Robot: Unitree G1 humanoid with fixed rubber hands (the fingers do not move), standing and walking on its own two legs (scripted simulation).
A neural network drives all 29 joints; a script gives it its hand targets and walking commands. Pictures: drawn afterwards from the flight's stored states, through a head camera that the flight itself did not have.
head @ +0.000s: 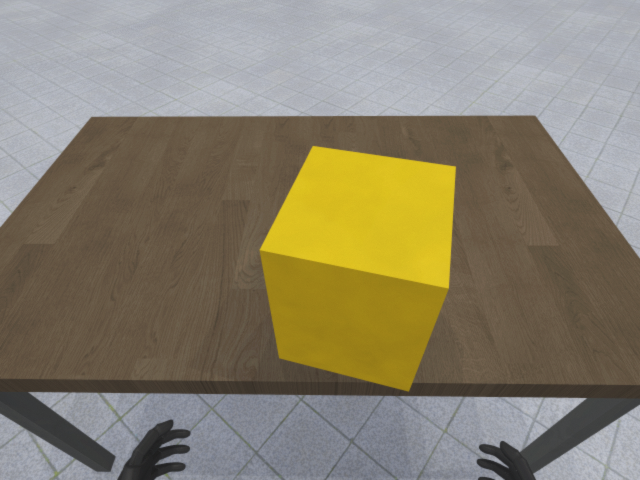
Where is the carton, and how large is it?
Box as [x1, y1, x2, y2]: [260, 146, 455, 391]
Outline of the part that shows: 313,146 260,248 261,260 279,357 408,391 448,288 455,167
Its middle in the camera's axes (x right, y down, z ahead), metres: +0.06 +0.04 +0.56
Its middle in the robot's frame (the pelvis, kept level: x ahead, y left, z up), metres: +0.41 -0.01 +0.04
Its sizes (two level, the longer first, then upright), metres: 0.210 0.200 0.250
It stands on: a table, 0.69 m high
